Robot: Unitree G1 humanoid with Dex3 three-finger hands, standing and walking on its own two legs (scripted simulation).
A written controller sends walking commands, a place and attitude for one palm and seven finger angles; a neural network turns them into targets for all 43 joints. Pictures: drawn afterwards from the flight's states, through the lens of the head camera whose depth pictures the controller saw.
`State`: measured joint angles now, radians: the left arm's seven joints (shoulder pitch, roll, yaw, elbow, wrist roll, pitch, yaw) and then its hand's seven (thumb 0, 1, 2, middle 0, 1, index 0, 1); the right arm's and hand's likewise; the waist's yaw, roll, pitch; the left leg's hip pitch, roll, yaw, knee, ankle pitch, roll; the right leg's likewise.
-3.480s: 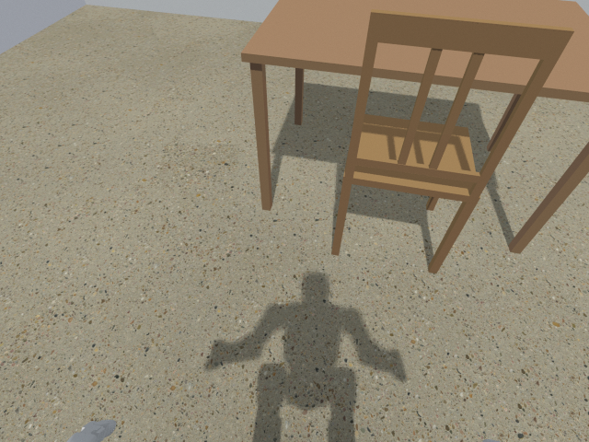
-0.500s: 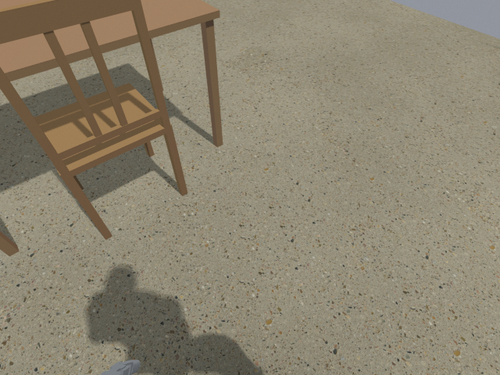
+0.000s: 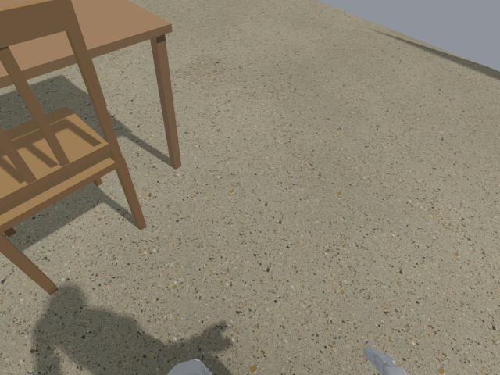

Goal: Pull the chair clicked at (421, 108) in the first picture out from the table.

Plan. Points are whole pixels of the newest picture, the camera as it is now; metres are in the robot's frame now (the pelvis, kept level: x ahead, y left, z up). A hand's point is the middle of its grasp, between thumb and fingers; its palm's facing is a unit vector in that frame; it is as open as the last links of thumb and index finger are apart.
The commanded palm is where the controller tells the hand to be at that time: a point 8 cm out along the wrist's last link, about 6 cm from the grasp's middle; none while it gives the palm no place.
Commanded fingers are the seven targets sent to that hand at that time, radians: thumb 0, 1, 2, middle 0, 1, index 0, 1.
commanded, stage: walk to a spot facing it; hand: left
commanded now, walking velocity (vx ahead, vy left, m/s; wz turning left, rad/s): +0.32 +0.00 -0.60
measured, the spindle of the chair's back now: out of the picture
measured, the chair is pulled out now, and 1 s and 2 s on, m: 0.00 0.00 0.00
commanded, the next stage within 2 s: turn to face it in 0.70 s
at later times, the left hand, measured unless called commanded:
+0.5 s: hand (217, 249) +0.39 +0.11 -0.15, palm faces -0.35 -0.92 -0.17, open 7.4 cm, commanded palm none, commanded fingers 0.00 0.90 0.90 -0.20 -0.30 -0.20 -0.30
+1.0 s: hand (224, 221) +0.47 +0.10 -0.16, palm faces -0.35 -0.92 -0.20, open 7.3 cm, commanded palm none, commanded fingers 0.00 0.90 0.90 -0.20 -0.30 -0.20 -0.30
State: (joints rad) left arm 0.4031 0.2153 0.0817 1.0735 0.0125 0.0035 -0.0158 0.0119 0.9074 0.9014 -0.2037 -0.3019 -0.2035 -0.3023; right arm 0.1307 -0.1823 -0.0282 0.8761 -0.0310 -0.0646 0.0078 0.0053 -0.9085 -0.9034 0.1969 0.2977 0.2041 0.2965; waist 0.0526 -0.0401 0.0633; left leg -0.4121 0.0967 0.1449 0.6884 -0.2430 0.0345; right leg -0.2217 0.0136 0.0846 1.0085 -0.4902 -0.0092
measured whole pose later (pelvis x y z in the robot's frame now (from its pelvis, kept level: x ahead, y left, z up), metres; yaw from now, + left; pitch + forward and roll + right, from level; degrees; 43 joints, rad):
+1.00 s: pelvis +0.38 -0.06 +0.01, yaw -27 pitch -1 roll -3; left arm 0.31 0.19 0.04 1.02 0.01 -0.04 0.02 0.01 0.91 0.90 -0.20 -0.30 -0.20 -0.30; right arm 0.10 -0.19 -0.03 0.93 -0.02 -0.02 0.00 0.00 -0.91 -0.90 0.19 0.30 0.20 0.30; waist 0.04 0.02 0.02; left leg -0.42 0.07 0.06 0.61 -0.15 -0.05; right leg -0.13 0.06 -0.02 0.46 -0.32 -0.02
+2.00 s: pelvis +0.41 -0.10 +0.02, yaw +5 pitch +0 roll +3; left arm 0.27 0.18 0.03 0.90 0.02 0.01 0.02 0.01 0.90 0.90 -0.21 -0.30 -0.21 -0.30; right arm 0.12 -0.28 -0.09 0.92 -0.02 0.10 0.03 0.01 -0.91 -0.90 0.19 0.30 0.20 0.30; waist 0.01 0.00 0.10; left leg -0.45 0.04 0.04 0.92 -0.40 -0.08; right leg -0.14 -0.13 -0.20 0.52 -0.37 0.00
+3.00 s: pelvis +0.43 -0.08 +0.00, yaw +41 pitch +0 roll +0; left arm 0.28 0.24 0.06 0.93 0.02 0.04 0.02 0.01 0.90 0.90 -0.21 -0.30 -0.21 -0.30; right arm 0.14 -0.24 -0.06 0.91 -0.02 0.05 0.03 0.01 -0.91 -0.90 0.19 0.30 0.20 0.30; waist 0.03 -0.04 0.08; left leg -0.30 0.03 0.11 0.63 -0.33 0.02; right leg -0.29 -0.21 -0.29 0.72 -0.42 0.06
